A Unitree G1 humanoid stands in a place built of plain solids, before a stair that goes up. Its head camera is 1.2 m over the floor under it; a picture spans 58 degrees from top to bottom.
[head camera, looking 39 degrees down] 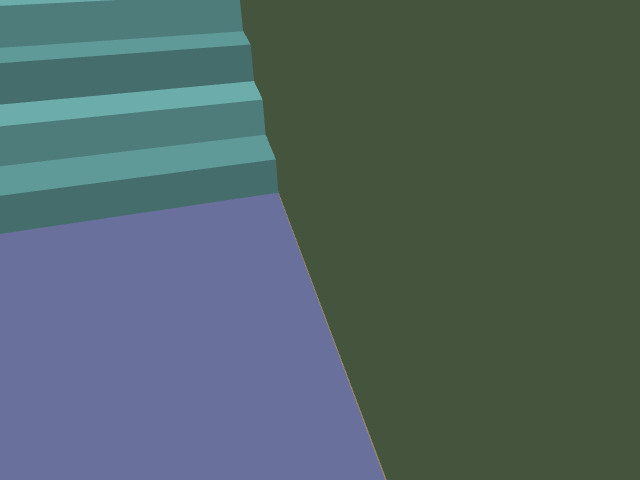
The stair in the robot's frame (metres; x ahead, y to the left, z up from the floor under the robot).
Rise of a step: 0.19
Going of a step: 0.28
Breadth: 1.30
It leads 16 degrees to the left of straight ahead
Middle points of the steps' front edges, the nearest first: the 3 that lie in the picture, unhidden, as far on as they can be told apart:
1.69 0.83 0.19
1.96 0.91 0.38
2.23 0.99 0.57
